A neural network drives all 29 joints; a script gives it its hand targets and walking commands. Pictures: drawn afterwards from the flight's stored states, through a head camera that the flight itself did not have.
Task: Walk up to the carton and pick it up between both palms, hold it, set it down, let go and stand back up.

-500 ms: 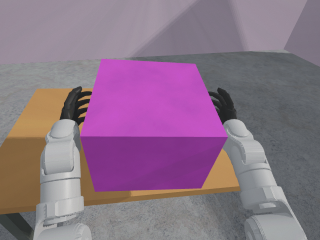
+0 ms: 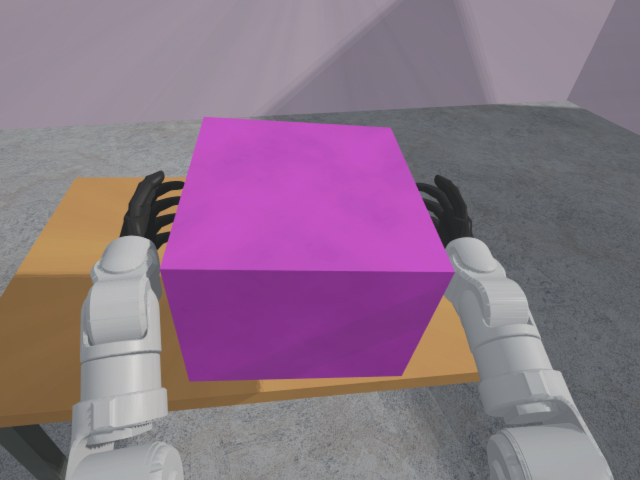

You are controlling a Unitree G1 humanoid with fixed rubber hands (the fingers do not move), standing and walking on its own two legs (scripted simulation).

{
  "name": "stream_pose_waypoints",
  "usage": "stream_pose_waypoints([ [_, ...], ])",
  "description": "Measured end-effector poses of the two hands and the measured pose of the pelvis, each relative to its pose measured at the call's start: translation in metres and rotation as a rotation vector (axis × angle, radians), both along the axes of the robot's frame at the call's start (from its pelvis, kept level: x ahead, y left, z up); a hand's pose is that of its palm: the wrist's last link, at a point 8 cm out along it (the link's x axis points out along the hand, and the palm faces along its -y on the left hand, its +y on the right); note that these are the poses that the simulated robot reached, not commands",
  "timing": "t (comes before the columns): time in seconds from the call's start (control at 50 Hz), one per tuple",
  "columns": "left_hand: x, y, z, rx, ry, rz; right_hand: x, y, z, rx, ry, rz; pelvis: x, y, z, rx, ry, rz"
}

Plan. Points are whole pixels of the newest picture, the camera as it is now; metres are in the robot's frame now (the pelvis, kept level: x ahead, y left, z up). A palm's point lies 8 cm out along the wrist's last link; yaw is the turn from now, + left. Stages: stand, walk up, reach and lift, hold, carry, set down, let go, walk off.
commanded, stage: hold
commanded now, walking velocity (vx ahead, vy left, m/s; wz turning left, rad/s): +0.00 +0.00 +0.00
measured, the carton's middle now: (299, 242) +0.41 +0.02 +0.13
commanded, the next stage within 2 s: none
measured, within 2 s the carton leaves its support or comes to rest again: neither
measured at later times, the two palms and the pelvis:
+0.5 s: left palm (145, 239) +0.35 +0.20 +0.18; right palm (454, 239) +0.36 -0.17 +0.18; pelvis +0.00 +0.00 +0.00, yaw +0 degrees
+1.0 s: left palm (152, 234) +0.35 +0.19 +0.19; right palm (460, 238) +0.36 -0.18 +0.18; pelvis +0.00 +0.00 +0.00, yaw -1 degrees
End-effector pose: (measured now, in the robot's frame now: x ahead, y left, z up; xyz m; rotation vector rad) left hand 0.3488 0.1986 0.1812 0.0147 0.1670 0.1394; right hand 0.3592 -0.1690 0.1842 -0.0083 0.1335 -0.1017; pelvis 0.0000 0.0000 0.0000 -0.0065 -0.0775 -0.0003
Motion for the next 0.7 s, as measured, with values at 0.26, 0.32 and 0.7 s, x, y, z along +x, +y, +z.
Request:
stream_pose_waypoints([
  [0.26, 0.0015, -0.0015, 0.0002, 0.004, 0.000, -0.003, 0.0003, -0.0015, -0.0009, 0.003, 0.000, -0.003, 0.0006, 0.0004, 0.0000, 0.000, 0.003, -0.002],
  [0.32, 0.0017, -0.0020, 0.0001, 0.005, -0.001, -0.003, 0.0005, -0.0020, -0.0012, 0.002, -0.001, -0.003, 0.0010, 0.0001, 0.0000, 0.000, 0.002, -0.002],
  [0.7, 0.0006, -0.0028, -0.0002, 0.002, -0.004, -0.001, 0.0004, -0.0027, -0.0003, -0.002, -0.004, 0.000, 0.0021, -0.0011, 0.0000, 0.000, -0.004, -0.002],
])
